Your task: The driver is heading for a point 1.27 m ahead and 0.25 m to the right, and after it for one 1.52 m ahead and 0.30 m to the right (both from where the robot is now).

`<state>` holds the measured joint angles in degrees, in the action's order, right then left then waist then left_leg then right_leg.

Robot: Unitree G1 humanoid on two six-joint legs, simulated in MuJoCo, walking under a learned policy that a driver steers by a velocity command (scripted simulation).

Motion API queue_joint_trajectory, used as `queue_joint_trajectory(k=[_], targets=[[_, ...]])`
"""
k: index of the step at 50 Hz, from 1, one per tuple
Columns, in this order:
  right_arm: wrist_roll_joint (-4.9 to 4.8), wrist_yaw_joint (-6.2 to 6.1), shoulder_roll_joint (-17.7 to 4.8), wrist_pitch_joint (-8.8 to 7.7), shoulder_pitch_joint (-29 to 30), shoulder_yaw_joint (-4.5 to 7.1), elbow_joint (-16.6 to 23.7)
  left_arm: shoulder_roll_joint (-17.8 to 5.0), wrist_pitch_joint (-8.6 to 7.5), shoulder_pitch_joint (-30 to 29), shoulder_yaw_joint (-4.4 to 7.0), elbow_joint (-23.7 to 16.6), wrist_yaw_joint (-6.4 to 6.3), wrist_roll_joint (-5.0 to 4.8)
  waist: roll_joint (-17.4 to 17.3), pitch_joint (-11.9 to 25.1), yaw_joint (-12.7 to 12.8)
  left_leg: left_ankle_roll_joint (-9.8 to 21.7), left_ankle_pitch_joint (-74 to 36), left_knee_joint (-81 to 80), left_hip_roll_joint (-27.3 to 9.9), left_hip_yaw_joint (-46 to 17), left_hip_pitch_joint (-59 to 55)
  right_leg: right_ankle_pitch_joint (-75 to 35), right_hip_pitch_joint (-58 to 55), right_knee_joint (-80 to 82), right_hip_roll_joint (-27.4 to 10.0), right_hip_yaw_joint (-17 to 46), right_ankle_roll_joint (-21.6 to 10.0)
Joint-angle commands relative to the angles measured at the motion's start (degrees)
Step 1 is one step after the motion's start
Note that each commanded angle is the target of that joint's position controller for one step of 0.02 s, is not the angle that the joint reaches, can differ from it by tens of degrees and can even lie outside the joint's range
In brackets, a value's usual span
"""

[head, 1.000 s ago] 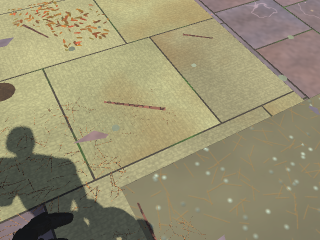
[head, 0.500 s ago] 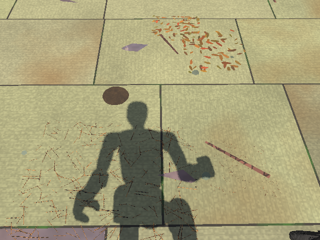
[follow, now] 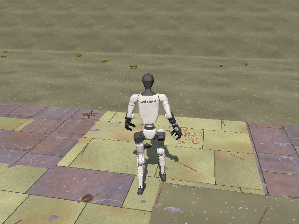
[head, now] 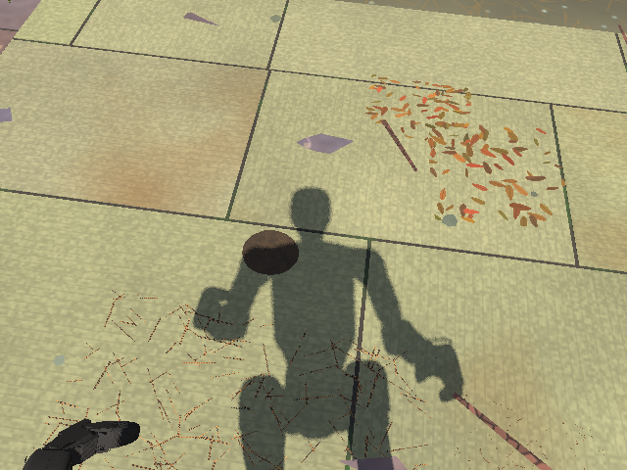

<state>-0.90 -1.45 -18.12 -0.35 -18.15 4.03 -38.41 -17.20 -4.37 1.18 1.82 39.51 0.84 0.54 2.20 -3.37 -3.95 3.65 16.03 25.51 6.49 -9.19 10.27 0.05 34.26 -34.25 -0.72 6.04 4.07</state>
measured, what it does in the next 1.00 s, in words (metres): walks ahead: right foot, then left foot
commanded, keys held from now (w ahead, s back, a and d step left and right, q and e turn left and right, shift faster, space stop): no key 1.00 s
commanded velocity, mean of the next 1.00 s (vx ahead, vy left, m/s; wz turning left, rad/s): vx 0.05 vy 0.00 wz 0.13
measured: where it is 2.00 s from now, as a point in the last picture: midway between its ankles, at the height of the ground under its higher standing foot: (285, 453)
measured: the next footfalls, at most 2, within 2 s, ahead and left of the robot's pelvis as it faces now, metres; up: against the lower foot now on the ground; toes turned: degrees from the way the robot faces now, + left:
right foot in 0.06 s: +0.22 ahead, -0.12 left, +0.00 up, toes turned +6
left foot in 0.40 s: +0.13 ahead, +0.12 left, +0.00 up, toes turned +2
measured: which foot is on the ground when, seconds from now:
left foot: down 0.00-0.08, up 0.10-0.38, down 0.40-1.00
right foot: up 0.00-0.04, down 0.06-1.00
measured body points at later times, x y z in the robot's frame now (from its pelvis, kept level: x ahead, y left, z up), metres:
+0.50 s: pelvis +0.11 -0.02 -0.01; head +0.12 -0.01 +0.44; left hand +0.22 +0.24 -0.13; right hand +0.25 -0.27 -0.12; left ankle +0.09 +0.12 -0.74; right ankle +0.18 -0.13 -0.74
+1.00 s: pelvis +0.14 +0.00 -0.01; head +0.15 +0.00 +0.44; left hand +0.22 +0.27 -0.14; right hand +0.25 -0.25 -0.13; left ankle +0.09 +0.12 -0.74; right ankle +0.18 -0.13 -0.74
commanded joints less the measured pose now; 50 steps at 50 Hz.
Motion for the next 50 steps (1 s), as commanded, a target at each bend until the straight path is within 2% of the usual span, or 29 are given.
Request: queue_joint_trajectory(k=[1, 2, 3, 4, 5, 6, 7, 8, 9, 11, 13, 14, 16, 18, 19, 20, 21, 22, 23, 25, 28, 36, 50], targets=[[0.05, -0.85, -8.0, -0.13, 1.6, 2.39, 3.3, -6.9, -0.78, 1.4, 2.41, -2.9, 0.30, -0.08, -9.4, 7.2, 3.0, 5.5, -24.7, 1.3, -13.0, -11.5, -0.3, -0.4, -10.6, 4.0, 1.9, -0.8, -1.5], [0.09, -0.96, -7.1, -0.10, 2.8, 2.13, 3.5, -7.1, -1.06, 3.5, 2.71, -2.4, 0.31, 0.19, -9.8, 7.5, 4.2, 4.7, -24.2, 4.2, -12.5, -12.1, -1.0, -1.5, -12.8, 6.2, 1.4, -1.2, -2.7], [0.11, -0.91, -5.5, -0.13, 3.4, 1.62, 3.7, -7.3, -1.48, 5.6, 2.92, -1.8, 0.15, 0.82, -8.9, 8.4, 5.5, 3.0, -22.6, 8.8, -9.9, -10.9, -0.6, -7.7, -17.6, 10.3, 0.3, -2.1, -4.2], [1.03, -0.82, -2.4, -0.36, 1.5, 0.55, 4.4, -9.7, -1.76, 8.0, 3.19, -2.4, -0.25, 1.91, -2.6, 13.9, 5.3, 0.3, -11.3, 19.8, -5.6, -7.3, 3.1, -25.3, -28.2, 9.0, -8.2, 4.9, -7.4], [0.74, -0.65, -0.1, -0.31, -9.7, -0.26, 2.9, -11.2, -0.97, 8.5, 3.29, -2.3, -0.43, 2.94, 11.8, 19.2, 0.8, -3.7, 25.6, 35.1, 2.0, -3.6, 16.3, -40.5, -42.9, 7.4, -21.4, 21.6, -18.6], [0.38, -0.54, -5.5, 0.07, -13.1, 0.52, 1.5, -8.7, -0.11, 9.5, 3.11, -1.7, 0.04, 0.76, 11.0, 21.6, 0.8, -5.5, 25.3, 41.7, -1.1, -3.8, 20.2, -22.1, -41.8, 10.5, -24.3, 31.3, -21.7], [-0.05, -0.90, -8.8, 1.16, -6.9, 1.57, 1.2, -5.6, 0.29, 7.3, 2.14, -2.7, 0.17, -0.06, 5.3, 16.0, 3.0, -7.1, 21.0, 44.9, -3.1, -3.2, 21.6, -10.3, -37.2, 12.2, -20.3, 26.1, -19.5], [0.08, -1.43, -9.0, 2.29, -2.7, 1.80, 1.6, -4.1, 0.91, 5.3, 1.46, -2.7, 0.28, 0.24, 2.5, 13.1, 3.4, -7.8, 17.7, 44.4, -4.1, -1.7, 21.8, -1.9, -32.8, 13.5, -17.1, 21.0, -17.1], [0.47, -1.69, -8.6, 3.28, -0.6, 1.80, 2.0, -3.1, 1.41, 3.2, 0.86, -2.7, 0.30, 0.28, 2.5, 9.9, 3.2, -8.4, 16.0, 42.3, -5.2, -1.0, 20.7, 3.3, -27.7, 15.1, -15.2, 17.8, -16.2], [0.55, -1.41, -5.2, 3.82, 0.1, 0.88, 2.1, -3.7, 2.11, 1.0, 0.90, -1.8, 0.07, 0.94, 5.7, 6.4, 1.9, -8.6, 12.9, 32.5, -6.7, 2.1, 14.0, 7.5, -19.5, 18.2, -10.3, 10.5, -14.4], [0.94, -1.24, -2.5, 3.11, 0.1, -0.05, 1.4, -4.2, 2.42, 1.3, 1.16, -1.0, -0.22, 0.86, 7.1, 7.3, 2.5, -8.5, 12.4, 23.4, -6.9, 5.0, 9.1, 2.8, -19.2, 17.7, -8.7, 6.7, -14.8], [1.10, -1.09, -2.1, 2.78, 0.8, -0.33, 1.2, -4.7, 2.52, 2.2, 1.33, -0.5, -0.36, 0.60, 7.1, 8.3, 3.2, -8.2, 11.2, 19.5, -7.2, 5.4, 7.4, 1.1, -20.4, 17.1, -9.2, 6.5, -15.4], [0.93, -0.84, -2.7, 2.51, 1.0, -0.19, 0.4, -5.4, 2.84, 3.2, 1.48, 0.2, -0.51, 0.02, 6.3, 9.9, 3.5, -7.4, 5.2, 12.7, -7.2, 5.9, 4.2, 2.3, -21.8, 16.1, -10.3, 7.1, -16.2], [1.18, -0.47, -2.3, 2.47, 0.2, -0.24, -0.8, -5.0, 3.23, 2.3, 1.10, 0.5, -0.56, -0.53, 5.3, 9.2, 2.2, -5.9, -3.4, 3.0, -6.7, 7.2, -1.2, 9.2, -19.0, 15.5, -9.4, 6.2, -14.6], [1.78, -0.38, -2.6, 2.42, 1.4, -0.31, -0.4, -3.9, 3.15, 3.6, 0.63, 1.1, -0.46, -0.57, 4.3, 8.3, 2.3, -4.7, -6.3, -0.3, -7.4, 6.0, -3.8, 14.1, -16.5, 15.7, -8.2, 5.7, -12.3], [2.48, -0.48, -4.4, 2.34, 2.7, -0.19, 0.7, -2.9, 2.81, 4.7, 0.16, 1.7, -0.20, -0.04, 1.5, 7.8, 3.0, -2.9, -9.5, -1.0, -11.2, 1.8, -5.8, 19.0, -13.9, 14.4, -6.8, 4.4, -9.2], [2.24, -0.45, -7.6, 2.41, 4.1, 0.67, 0.0, -3.0, 2.59, 6.2, 0.38, 1.5, 0.07, 0.43, -6.0, 5.4, 5.9, -0.6, -2.1, 0.2, -11.9, 0.4, 0.0, 23.0, -14.5, 13.5, -2.2, -0.9, -6.3], [2.20, -0.16, -4.6, 2.03, 4.9, 0.10, 0.1, -3.3, 2.52, 4.2, 0.31, 1.8, 0.10, 0.86, -6.4, 4.3, 4.6, -0.1, 4.5, -1.2, -10.9, 0.9, 4.3, 20.8, -17.8, 11.2, -0.9, -2.7, -4.7], [2.56, -0.03, -2.7, 1.55, 5.1, -0.56, -0.1, -2.7, 2.54, 3.7, 0.23, 1.9, 0.09, 0.73, -6.5, 3.6, 4.6, -0.8, 6.4, -2.2, -10.7, 1.0, 6.3, 18.2, -19.4, 10.1, -0.7, -3.0, -4.5], [2.37, 0.07, -2.6, 0.55, 5.6, -0.65, -0.3, -2.5, 2.79, 4.8, 0.18, 2.9, -0.22, 0.45, -6.7, 2.8, 4.8, -2.1, 1.9, -2.0, -10.3, 1.4, 6.9, 13.8, -20.4, 8.6, -0.8, -3.2, -5.2], [1.90, -0.04, -2.7, -0.28, 4.0, -0.74, -1.0, -2.5, 2.81, 5.6, 0.23, 4.1, -0.38, 0.27, -5.3, 3.7, 4.6, -2.5, -4.6, -0.2, -9.9, 1.9, 5.4, 8.1, -21.4, 7.6, -1.0, -3.2, -5.7], [1.65, -0.22, -2.0, -0.31, 3.1, -1.03, -2.3, -2.9, 3.58, 5.4, 0.47, 7.7, -1.08, -0.26, -2.7, 4.6, 4.4, -2.5, -10.9, 0.8, -8.9, 3.0, 3.7, 1.8, -23.8, 6.4, -1.4, -3.0, -5.2], [1.48, -0.37, -1.2, -0.80, 2.2, -1.22, -8.2, -3.3, 4.96, 4.8, 1.04, 15.2, -2.57, -0.52, -2.7, 3.6, 4.8, -2.7, -11.7, -1.5, -8.0, 4.4, 2.9, 1.5, -26.0, 7.4, -1.5, -2.9, -4.7]])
